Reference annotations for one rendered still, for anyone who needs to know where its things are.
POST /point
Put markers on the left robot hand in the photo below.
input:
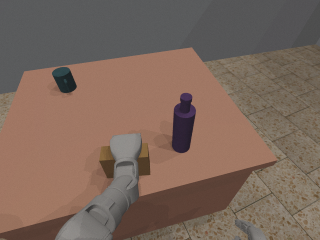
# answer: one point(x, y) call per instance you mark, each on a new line
point(126, 146)

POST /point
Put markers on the table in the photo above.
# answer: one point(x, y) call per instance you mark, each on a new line
point(50, 144)

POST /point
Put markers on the right robot hand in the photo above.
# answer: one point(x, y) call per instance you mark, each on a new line
point(252, 232)

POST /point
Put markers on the robot left forearm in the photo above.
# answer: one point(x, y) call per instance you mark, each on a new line
point(110, 206)

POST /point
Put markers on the sponge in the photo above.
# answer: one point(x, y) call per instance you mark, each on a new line
point(107, 161)

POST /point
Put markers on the left robot upper arm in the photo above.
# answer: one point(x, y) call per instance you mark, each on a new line
point(86, 227)

